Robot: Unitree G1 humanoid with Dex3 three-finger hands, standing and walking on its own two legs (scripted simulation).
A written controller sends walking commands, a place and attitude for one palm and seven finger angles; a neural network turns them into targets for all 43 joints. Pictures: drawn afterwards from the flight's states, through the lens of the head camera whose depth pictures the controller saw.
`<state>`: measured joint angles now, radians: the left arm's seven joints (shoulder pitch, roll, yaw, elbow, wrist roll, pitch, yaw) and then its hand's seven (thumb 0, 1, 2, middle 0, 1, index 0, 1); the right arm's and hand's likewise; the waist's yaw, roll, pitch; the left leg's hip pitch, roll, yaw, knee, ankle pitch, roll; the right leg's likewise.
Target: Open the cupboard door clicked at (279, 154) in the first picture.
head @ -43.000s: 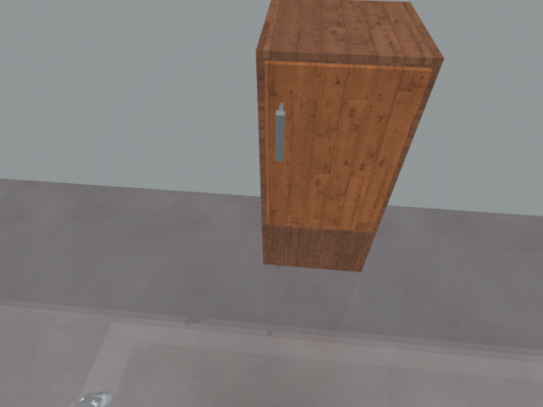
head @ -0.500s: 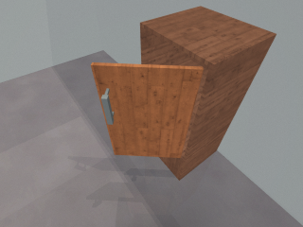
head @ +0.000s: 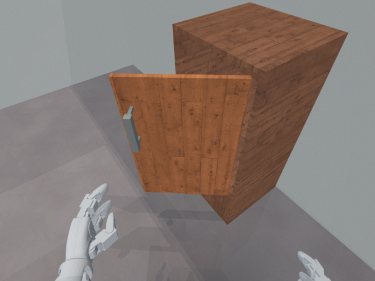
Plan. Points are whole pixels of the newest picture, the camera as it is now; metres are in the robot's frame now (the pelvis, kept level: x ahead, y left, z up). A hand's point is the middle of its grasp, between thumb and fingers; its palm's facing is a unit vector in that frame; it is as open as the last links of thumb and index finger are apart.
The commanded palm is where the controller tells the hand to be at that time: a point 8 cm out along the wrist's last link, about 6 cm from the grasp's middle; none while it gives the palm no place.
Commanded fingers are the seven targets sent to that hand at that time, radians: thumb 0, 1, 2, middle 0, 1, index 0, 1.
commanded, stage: raise the hand with hooked fingers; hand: left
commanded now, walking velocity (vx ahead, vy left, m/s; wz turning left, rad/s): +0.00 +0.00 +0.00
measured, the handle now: (133, 129) +0.56 +0.18 -0.01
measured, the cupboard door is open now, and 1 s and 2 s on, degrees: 50 50 50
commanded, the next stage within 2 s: move the hooked fingers beside the handle in 1.84 s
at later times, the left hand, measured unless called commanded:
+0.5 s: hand (112, 243) +0.22 +0.17 -0.04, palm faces -0.16 -0.99 -0.05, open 10.6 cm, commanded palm +0.18 +0.25 -0.02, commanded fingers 0.00 -0.01 0.51 -0.27 -0.88 -0.27 -0.88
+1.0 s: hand (79, 222) +0.26 +0.24 +0.00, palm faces -0.03 -1.00 -0.08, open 13.4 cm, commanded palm +0.23 +0.30 +0.00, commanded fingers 0.00 -0.50 0.30 -0.30 -1.20 -0.30 -1.20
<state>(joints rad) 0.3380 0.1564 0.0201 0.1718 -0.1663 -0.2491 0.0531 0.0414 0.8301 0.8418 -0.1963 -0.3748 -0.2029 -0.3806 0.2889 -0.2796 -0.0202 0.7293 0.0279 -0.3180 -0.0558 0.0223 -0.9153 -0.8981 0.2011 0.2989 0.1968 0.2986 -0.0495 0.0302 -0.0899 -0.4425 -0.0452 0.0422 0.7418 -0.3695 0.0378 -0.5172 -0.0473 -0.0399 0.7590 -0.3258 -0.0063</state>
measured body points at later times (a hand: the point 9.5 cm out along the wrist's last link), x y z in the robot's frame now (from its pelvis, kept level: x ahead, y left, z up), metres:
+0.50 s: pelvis +0.00 -0.03 -0.08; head +0.10 -0.03 +0.36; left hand +0.23 +0.23 -0.03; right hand +0.21 -0.23 -0.17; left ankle +0.01 +0.09 -0.71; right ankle +0.05 -0.12 -0.71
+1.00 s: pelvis +0.01 +0.00 -0.06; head +0.08 +0.02 +0.39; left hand +0.25 +0.30 +0.01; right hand +0.19 -0.25 -0.12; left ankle +0.01 +0.09 -0.71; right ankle +0.05 -0.12 -0.71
